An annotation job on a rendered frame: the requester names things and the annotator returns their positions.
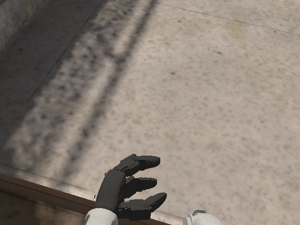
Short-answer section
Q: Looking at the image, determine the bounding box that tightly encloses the right robot thigh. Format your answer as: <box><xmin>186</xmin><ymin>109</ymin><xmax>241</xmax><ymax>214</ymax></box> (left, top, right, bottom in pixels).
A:
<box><xmin>183</xmin><ymin>213</ymin><xmax>223</xmax><ymax>225</ymax></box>

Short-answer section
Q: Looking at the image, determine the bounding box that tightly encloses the robot left hand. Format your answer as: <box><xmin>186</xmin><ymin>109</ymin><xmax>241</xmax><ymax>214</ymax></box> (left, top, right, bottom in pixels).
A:
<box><xmin>94</xmin><ymin>154</ymin><xmax>167</xmax><ymax>221</ymax></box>

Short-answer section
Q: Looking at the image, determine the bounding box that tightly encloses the right robot shin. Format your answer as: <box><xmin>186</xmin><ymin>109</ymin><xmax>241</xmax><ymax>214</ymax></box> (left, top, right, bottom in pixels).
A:
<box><xmin>192</xmin><ymin>209</ymin><xmax>206</xmax><ymax>216</ymax></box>

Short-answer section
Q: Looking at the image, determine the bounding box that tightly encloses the left robot forearm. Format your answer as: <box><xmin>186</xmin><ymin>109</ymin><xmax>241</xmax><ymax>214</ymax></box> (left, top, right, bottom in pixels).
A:
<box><xmin>82</xmin><ymin>208</ymin><xmax>118</xmax><ymax>225</ymax></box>

